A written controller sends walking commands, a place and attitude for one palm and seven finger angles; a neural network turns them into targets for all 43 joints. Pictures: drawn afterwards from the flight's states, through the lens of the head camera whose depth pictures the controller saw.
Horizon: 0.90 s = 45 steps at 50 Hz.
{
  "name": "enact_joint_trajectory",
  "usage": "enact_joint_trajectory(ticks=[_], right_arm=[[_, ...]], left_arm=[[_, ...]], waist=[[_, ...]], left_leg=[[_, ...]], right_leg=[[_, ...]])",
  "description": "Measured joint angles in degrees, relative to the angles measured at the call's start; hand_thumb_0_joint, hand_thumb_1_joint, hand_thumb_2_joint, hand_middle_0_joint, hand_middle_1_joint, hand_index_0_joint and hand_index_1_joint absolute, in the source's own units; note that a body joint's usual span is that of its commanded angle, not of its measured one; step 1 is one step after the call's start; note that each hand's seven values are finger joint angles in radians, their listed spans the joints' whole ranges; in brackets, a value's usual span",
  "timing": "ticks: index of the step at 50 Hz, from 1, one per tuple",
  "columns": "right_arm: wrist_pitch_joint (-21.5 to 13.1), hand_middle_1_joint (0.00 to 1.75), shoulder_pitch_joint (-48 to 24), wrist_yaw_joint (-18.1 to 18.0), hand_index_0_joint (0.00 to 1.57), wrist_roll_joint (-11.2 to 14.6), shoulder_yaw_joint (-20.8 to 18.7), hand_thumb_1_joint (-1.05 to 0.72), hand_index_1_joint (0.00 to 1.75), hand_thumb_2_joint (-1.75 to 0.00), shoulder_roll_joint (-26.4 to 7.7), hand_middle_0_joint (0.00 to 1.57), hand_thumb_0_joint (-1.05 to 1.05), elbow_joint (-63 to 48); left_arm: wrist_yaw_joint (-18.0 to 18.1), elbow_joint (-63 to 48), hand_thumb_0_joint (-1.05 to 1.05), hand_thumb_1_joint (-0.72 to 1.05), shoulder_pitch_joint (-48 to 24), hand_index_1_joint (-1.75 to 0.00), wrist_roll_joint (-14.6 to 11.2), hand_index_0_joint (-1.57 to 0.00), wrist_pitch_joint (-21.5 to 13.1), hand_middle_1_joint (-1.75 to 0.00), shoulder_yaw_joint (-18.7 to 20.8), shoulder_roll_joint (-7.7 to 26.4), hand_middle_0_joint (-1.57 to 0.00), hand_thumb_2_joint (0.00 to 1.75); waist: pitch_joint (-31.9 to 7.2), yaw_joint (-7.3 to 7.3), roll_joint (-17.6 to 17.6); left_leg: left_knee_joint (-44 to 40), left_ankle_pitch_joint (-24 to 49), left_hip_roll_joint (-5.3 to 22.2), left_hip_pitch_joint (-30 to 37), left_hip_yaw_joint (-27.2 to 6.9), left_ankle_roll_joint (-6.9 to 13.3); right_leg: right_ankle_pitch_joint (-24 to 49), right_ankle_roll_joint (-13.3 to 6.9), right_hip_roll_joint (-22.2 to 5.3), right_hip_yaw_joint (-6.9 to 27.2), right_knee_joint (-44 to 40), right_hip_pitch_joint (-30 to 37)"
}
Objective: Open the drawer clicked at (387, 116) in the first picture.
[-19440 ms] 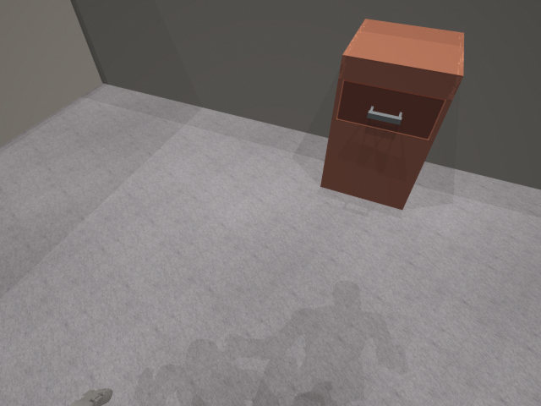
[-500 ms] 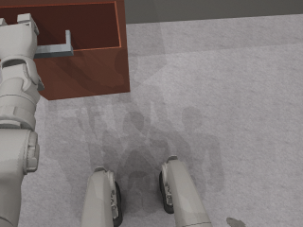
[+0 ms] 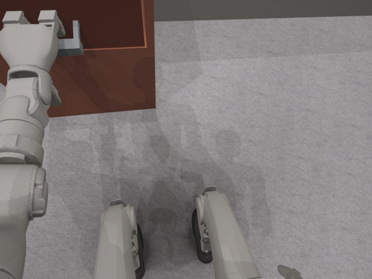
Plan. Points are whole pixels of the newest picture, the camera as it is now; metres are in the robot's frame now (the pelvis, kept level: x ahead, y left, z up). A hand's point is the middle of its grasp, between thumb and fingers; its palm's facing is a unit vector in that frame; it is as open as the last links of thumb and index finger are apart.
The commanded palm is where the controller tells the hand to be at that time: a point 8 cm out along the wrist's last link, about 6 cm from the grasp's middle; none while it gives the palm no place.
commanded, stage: lower the fingers behind the handle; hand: left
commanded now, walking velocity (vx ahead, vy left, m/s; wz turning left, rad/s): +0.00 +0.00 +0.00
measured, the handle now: (46, 38) +0.61 +0.23 -0.03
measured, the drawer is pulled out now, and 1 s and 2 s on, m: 0.00 0.00 0.00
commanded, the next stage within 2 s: close the thumb around the handle in 0.92 s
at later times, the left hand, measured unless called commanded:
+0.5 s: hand (46, 67) +0.56 +0.23 -0.06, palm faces -0.06 +0.00 -1.00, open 13.9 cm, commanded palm +0.56 +0.20 -0.01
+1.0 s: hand (48, 63) +0.56 +0.23 -0.05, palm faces -0.07 +0.00 -1.00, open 13.8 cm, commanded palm +0.56 +0.20 -0.01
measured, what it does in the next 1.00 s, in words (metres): stands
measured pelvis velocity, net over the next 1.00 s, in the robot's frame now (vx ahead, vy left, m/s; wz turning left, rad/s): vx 0.00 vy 0.00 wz -0.01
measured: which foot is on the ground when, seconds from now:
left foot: down 0.00-1.00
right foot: down 0.00-1.00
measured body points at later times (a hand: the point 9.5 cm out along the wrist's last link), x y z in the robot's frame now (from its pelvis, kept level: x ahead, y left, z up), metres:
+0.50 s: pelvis -0.01 +0.00 -0.02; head +0.22 +0.03 +0.37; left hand +0.56 +0.23 -0.01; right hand +0.00 -0.27 -0.14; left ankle +0.05 +0.13 -0.53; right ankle +0.07 -0.14 -0.53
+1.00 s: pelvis +0.00 +0.00 -0.02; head +0.22 +0.02 +0.37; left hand +0.56 +0.23 +0.00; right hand +0.01 -0.27 -0.14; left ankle +0.05 +0.13 -0.53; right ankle +0.07 -0.14 -0.53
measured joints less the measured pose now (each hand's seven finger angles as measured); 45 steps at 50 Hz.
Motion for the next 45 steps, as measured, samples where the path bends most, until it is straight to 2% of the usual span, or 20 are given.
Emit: enact_joint_trajectory(ticks=[6, 11, 22, 28, 31, 35, 40, 45], right_arm=[[-0.10, 0.30, 1.02, 0.26, 0.20, -0.03, 1.00, -0.90, 0.30, -0.89, 0.74, 0.21, 0.00, 1.07], [0.12, 0.30, 2.64, 0.28, 0.20, 0.05, 1.23, -0.90, 0.30, -0.89, 0.11, 0.21, 0.00, 0.85], [0.27, 0.30, 2.96, -0.12, 0.20, 0.07, 0.64, -0.90, 0.30, -0.89, -1.29, 0.21, 0.00, -0.33], [-0.07, 0.30, 2.22, 0.10, 0.20, -0.49, -0.09, -0.90, 0.30, -0.89, -0.89, 0.21, 0.00, 0.22], [-0.06, 0.30, 1.53, 0.38, 0.20, -0.52, 0.07, -0.90, 0.30, -0.89, -0.63, 0.21, 0.00, 0.60], [-0.11, 0.30, 0.58, 0.70, 0.20, -0.40, 0.47, -0.90, 0.30, -0.89, -0.30, 0.21, 0.00, 0.51], [-0.33, 0.30, 0.10, 0.70, 0.20, -0.07, 0.96, -0.90, 0.30, -0.89, 0.10, 0.21, 0.00, 0.20], [-0.30, 0.30, 0.68, 0.45, 0.20, -0.04, 1.15, -0.90, 0.30, -0.89, 0.03, 0.21, 0.00, -0.19]], left_arm=[[-1.38, 1.96, 0.00, -0.49, -1.54, -1.21, -0.12, -0.34, 0.75, -1.21, 0.23, 1.05, -0.32, 0.31], [-1.78, 4.33, 0.00, -0.49, -2.36, -1.22, -0.15, -0.34, 1.41, -1.21, -1.18, 1.12, -0.33, 0.31], [-3.79, 3.79, 0.00, -0.49, -2.21, -1.22, 0.04, -0.31, -0.58, -1.21, -1.36, 2.49, -0.32, 0.31], [-1.94, -0.49, 0.00, -0.49, -0.96, -1.21, 0.45, -0.31, -2.37, -1.20, 0.06, 2.05, -0.32, 0.31], [-0.29, 0.04, 0.00, -0.49, -1.48, -1.20, 0.83, -0.31, -2.00, -1.20, -0.23, 1.77, -0.32, 0.31], [0.17, 0.93, 0.00, -0.49, -2.11, -1.20, 0.69, -0.31, -0.09, -1.20, -0.23, 1.59, -0.32, 0.31], [-1.61, 2.19, 0.00, -0.49, -2.76, -1.20, 0.23, -0.31, 1.89, -1.20, -0.93, 1.58, -0.32, 0.31], [-3.96, 1.70, 0.00, -0.49, -2.06, -1.20, -0.24, -0.32, 1.24, -1.20, -0.28, 1.96, -0.32, 0.31]], waist=[[-1.07, -0.98, 0.67], [-1.66, -1.05, 1.00], [-1.20, -0.96, 0.45], [-0.97, -0.34, -0.04], [-0.94, -0.23, -0.09], [-0.78, -0.42, 0.20], [-0.83, -0.88, 0.41], [-1.03, -1.21, 0.70]], left_leg=[[0.36, -0.37, 0.18, 0.08, -0.48, -0.04], [1.07, -0.92, 0.25, 0.26, -0.40, 0.08], [4.18, -1.17, 0.07, -3.13, -0.32, 0.27], [5.89, -1.31, -0.21, -5.30, -0.61, 0.17], [6.42, -1.43, -0.33, -5.74, -0.84, 0.10], [6.47, -1.34, -0.36, -5.78, -1.15, 0.03], [5.75, -1.19, -0.20, -5.05, -1.18, -0.03], [5.21, -1.42, 0.06, -4.17, -1.11, -0.08]], right_leg=[[-0.16, -0.08, 0.22, -0.44, -0.10, 0.37], [-0.62, -0.01, 0.30, -0.31, 0.56, 0.50], [-0.85, 0.14, 0.22, 0.06, 3.74, -2.98], [-1.17, 0.15, 0.01, -0.06, 5.49, -5.01], [-1.36, 0.09, -0.07, -0.23, 6.00, -5.34], [-1.29, 0.06, -0.07, -0.51, 5.93, -5.23], [-1.05, -0.01, 0.10, -0.59, 5.17, -4.55], [-1.13, -0.03, 0.34, -0.56, 4.58, -3.78]])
